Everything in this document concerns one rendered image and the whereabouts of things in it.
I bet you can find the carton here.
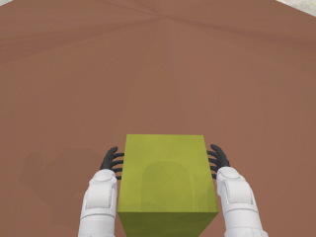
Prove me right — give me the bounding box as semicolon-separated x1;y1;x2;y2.
117;134;219;237

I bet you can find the right robot forearm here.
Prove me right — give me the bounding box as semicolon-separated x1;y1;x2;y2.
216;166;269;237

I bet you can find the right robot hand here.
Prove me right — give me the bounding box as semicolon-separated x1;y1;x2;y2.
206;144;230;180

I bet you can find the left robot hand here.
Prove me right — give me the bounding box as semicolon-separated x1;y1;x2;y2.
99;146;124;180

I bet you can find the left robot forearm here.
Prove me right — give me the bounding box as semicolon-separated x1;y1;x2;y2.
78;169;118;237

